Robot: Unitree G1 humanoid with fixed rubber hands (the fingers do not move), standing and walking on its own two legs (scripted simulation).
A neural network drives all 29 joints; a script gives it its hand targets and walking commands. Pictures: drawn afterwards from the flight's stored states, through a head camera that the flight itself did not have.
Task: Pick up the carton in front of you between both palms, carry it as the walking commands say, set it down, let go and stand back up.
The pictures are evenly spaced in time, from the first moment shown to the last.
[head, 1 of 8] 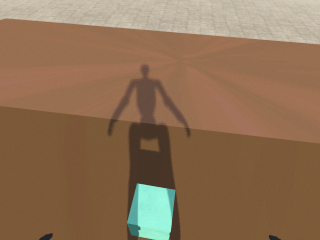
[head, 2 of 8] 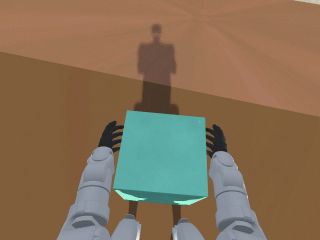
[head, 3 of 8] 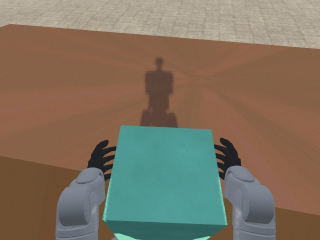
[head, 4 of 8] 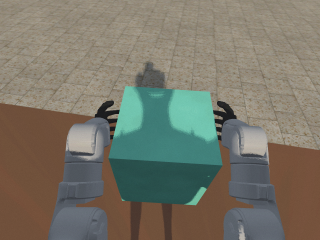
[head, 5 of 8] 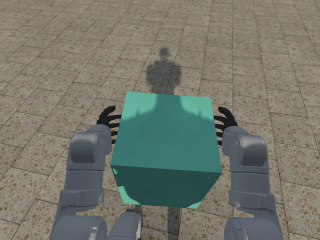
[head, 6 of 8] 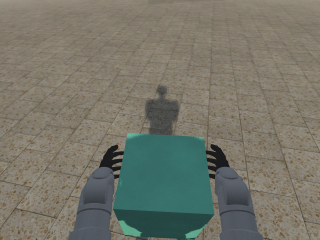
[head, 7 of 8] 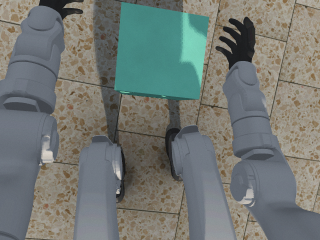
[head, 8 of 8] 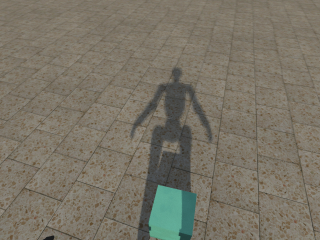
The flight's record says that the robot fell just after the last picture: no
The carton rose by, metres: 0.68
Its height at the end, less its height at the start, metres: -0.50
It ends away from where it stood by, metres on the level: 5.24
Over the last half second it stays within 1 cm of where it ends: yes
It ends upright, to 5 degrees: yes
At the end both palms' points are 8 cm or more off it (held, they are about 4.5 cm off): yes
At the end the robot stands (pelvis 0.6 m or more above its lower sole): yes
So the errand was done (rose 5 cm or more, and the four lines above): yes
